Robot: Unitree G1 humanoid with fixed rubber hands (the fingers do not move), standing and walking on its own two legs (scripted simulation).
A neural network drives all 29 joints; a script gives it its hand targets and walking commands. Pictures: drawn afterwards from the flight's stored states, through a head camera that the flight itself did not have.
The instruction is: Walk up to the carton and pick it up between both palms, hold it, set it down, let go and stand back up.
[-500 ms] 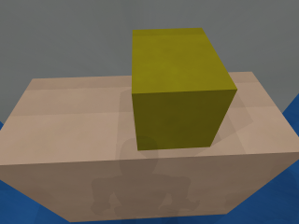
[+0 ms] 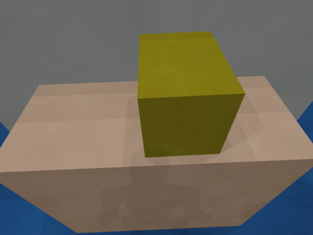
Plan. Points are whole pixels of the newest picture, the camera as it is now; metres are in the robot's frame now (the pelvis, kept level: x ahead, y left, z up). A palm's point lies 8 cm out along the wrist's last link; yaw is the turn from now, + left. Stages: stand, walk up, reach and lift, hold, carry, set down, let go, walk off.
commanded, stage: walk up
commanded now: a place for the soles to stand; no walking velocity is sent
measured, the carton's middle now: (178, 92) +0.49 -0.04 +0.11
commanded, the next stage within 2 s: reach and lift in 1.54 s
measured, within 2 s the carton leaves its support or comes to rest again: neither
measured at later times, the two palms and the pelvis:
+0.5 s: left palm out of the picture -0.01 +0.14 -0.11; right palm out of the picture +0.05 -0.38 -0.13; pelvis -0.05 -0.12 +0.00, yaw +5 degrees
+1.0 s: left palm out of the picture -0.04 +0.15 -0.12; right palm out of the picture +0.05 -0.35 -0.12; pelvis -0.03 -0.11 +0.00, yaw +11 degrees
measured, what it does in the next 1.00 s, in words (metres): steps to the right: right foot, then left foot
